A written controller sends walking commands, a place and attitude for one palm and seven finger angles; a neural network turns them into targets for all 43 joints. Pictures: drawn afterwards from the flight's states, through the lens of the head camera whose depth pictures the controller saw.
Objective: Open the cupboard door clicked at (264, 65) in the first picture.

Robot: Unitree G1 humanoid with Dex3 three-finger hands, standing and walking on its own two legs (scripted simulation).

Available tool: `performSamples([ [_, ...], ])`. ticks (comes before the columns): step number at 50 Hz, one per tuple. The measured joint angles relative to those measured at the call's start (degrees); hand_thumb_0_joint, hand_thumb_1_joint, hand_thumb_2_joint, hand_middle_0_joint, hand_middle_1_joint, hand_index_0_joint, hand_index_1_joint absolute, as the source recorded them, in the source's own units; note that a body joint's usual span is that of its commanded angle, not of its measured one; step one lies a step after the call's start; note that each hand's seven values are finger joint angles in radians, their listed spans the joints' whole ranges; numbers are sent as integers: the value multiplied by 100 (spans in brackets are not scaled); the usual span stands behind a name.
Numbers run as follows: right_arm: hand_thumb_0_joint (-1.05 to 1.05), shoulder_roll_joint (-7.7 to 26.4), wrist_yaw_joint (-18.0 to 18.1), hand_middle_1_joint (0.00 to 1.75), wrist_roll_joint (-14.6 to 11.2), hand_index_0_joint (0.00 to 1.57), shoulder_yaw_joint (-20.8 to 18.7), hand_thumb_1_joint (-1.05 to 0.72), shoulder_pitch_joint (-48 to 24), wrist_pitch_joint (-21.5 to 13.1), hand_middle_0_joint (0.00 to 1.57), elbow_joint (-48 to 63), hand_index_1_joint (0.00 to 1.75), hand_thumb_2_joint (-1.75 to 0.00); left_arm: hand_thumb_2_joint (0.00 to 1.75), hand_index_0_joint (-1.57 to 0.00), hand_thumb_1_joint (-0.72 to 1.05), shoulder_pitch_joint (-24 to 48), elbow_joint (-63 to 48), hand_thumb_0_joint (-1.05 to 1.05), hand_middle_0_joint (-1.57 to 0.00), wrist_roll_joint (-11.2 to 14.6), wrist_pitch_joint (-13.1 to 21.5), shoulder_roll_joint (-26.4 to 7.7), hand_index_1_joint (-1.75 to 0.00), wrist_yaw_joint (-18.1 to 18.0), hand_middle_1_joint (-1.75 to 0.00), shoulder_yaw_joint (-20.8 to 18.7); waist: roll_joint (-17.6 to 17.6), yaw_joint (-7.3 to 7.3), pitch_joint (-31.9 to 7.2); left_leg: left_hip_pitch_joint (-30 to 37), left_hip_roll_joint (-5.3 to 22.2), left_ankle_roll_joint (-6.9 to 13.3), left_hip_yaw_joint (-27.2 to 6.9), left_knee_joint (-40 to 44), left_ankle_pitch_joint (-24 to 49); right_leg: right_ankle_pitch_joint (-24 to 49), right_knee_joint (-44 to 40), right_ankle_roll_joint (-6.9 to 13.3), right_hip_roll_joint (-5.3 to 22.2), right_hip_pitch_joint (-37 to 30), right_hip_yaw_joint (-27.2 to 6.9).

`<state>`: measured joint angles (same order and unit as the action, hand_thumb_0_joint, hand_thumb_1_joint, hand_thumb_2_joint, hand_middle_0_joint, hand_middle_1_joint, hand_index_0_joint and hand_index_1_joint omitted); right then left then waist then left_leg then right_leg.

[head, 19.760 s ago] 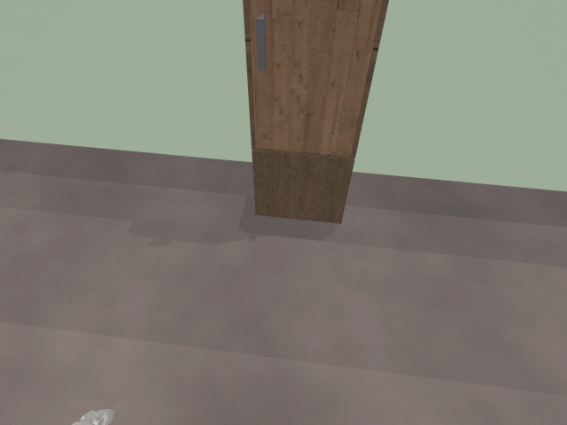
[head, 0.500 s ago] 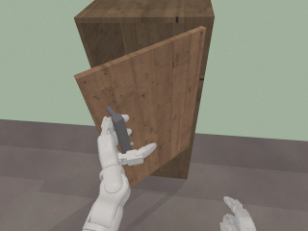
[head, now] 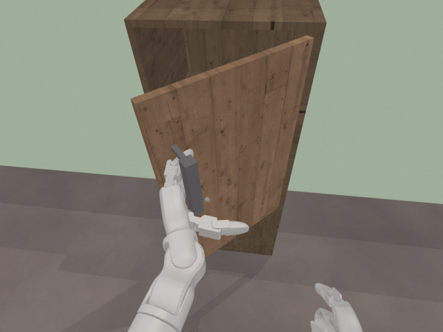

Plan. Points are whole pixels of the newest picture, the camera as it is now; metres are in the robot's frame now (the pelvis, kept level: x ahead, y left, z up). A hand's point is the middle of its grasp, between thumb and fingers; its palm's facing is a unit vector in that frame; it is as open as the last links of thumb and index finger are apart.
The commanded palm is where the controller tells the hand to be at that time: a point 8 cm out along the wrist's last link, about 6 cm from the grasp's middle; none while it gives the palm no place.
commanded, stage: slide the hand sideways off the handle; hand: left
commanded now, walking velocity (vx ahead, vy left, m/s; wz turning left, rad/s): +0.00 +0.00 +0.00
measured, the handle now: (186, 181) +0.37 +0.10 +0.09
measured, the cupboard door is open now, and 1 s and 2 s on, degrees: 43 44 44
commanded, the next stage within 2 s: draw the hand back to the body in 1.18 s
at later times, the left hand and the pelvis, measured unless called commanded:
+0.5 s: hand (197, 222) +0.28 +0.07 +0.09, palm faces -0.12 -0.99 -0.04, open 16.4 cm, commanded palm +0.25 +0.12 +0.09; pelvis +0.01 +0.01 +0.00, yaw -2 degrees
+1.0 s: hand (155, 249) +0.23 +0.13 +0.08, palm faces -0.04 -1.00 -0.06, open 16.3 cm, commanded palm +0.20 +0.18 +0.09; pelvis +0.03 -0.01 -0.01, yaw +0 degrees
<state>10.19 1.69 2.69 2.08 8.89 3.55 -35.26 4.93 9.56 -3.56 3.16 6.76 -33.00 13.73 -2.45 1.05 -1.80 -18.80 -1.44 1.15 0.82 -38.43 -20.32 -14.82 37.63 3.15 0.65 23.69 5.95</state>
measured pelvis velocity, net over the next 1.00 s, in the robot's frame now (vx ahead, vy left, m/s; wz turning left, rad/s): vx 0.03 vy -0.01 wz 0.00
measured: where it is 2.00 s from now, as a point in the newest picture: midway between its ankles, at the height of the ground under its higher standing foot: outside the picture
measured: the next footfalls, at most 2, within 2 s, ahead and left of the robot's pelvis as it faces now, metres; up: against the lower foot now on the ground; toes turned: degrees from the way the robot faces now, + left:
none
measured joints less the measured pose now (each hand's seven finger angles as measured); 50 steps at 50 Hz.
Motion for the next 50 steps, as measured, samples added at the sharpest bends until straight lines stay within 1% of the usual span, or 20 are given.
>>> performSamples([
  [1,1,2,-9,30,11,20,15,-90,-10,-10,20,2,30,-90,30,-28,-50,-4,-8,-2,-32,-62,17,-20,-59,89,-56,-3,16,11,25,-1,-14,8,0,-10,-1,-7,22,-6,15,4,0],
  [2,1,11,-10,30,10,20,31,-90,12,-33,20,40,30,-90,30,-27,-50,-24,-21,-2,-32,-110,81,-91,-57,359,-55,-11,33,32,47,-14,-30,18,-5,-26,-2,-17,53,-10,33,21,3],
  [4,1,38,24,30,-12,20,54,-90,106,-94,21,146,30,-90,30,-22,-50,-29,-13,-2,-30,-118,266,-391,-52,1092,-50,-37,58,94,63,-56,-59,34,-12,-76,-11,-46,129,-16,66,67,9],
  [6,1,82,69,30,-69,20,70,-90,202,-179,21,220,30,-90,30,-17,-50,8,20,-2,-27,-27,400,-769,-47,1853,-46,-39,38,141,64,-74,-76,45,-18,-129,-33,-72,182,-25,86,80,14],
  [7,1,114,91,30,-112,20,85,-90,242,-232,21,241,30,-90,30,-15,-50,43,46,-2,-26,87,444,-933,-45,2219,-43,-49,15,152,69,-68,-82,52,-25,-151,-45,-81,194,-32,93,66,20],
  [9,1,179,130,30,-215,20,120,-90,303,-354,21,265,30,-90,30,-11,-50,118,88,-2,-23,449,427,-1131,-41,2835,-40,-91,-37,153,84,-37,-93,68,-38,-177,-61,-87,191,-50,104,16,32],
  [11,1,215,142,30,-293,20,154,-90,340,-495,21,264,30,-90,30,-10,-50,118,66,-2,-21,807,312,-1148,-38,3218,-37,-173,-53,138,70,-6,-100,81,-27,-166,-63,-79,172,-70,109,-15,20],
  [12,1,219,134,30,-320,20,167,-90,356,-563,21,268,30,-90,30,-10,-50,78,23,-2,-20,937,244,-1103,-37,3308,-36,-221,-45,128,52,7,-101,85,-12,-152,-62,-74,163,-79,109,-20,4],
  [14,1,212,87,30,-347,20,180,-90,388,-686,20,301,30,-90,30,-10,-51,-56,-101,-2,-17,1040,151,-971,-35,3323,-34,-318,-17,106,15,27,-101,91,25,-125,-63,-70,156,-91,104,-18,-34],
  [16,1,190,12,30,-343,20,177,-90,409,-774,20,363,30,-90,30,-11,-51,-241,-292,-2,-14,977,115,-865,-33,3227,-32,-346,19,80,-6,39,-96,93,68,-113,-74,-79,172,-98,96,-1,-78],
  [18,1,163,-68,30,-320,20,164,-90,430,-823,20,434,30,-90,30,-12,-51,-463,-524,-2,-12,839,118,-805,-33,3109,-31,-319,50,63,-25,39,-84,95,112,-116,-98,-98,198,-99,79,27,-122],
  [22,1,134,-145,30,-289,20,166,-90,444,-800,21,543,30,-90,30,-12,-50,-858,-952,-2,-11,613,97,-862,-31,2987,-30,-249,99,46,-15,50,-48,86,164,-135,-156,-143,238,-89,38,50,-173],
  [25,1,141,-143,30,-281,20,172,-90,435,-753,21,589,30,-90,30,-12,-50,-1131,-1225,-2,-12,546,43,-992,-31,3022,-30,-226,100,46,15,69,-17,70,172,-138,-191,-170,237,-74,5,38,-180],
  [28,1,159,-103,30,-278,20,179,-90,420,-738,21,603,30,-90,30,-13,-50,-1415,-1467,-2,-13,608,-20,-1108,-31,3086,-30,-282,79,46,24,86,9,54,160,-127,-219,-195,218,-61,-23,18,-169],
  [32,1,169,-52,30,-272,20,177,-90,410,-789,21,602,30,-90,30,-14,-50,-1830,-1805,-2,-14,761,-8,-1230,-30,3186,-30,-500,64,62,9,103,48,23,129,-103,-251,-229,184,-36,-62,-8,-138],
  [37,1,201,-29,30,-267,20,154,-90,421,-939,20,626,30,-90,30,-15,-50,-2344,-2215,-2,-16,865,166,-1370,-31,3408,-31,-706,39,76,-46,69,87,-18,64,-133,-309,-293,188,-1,-96,-1,-74],
  [42,1,255,-4,30,-275,20,129,-90,440,-1071,20,657,30,-90,30,-15,-50,-2807,-2479,-2,-16,1001,319,-1498,-31,3710,-30,-995,7,100,-108,-2,118,-50,10,-211,-374,-362,241,26,-121,47,-19],
  [50,1,348,84,30,-302,20,91,-90,473,-1333,20,654,30,-90,30,-15,-50,-3144,-2541,-2,-15,1304,522,-1682,-30,4163,-30,-1374,-20,109,-127,-195,144,-85,-81,-423,-462,-441,380,58,-133,183,73],
])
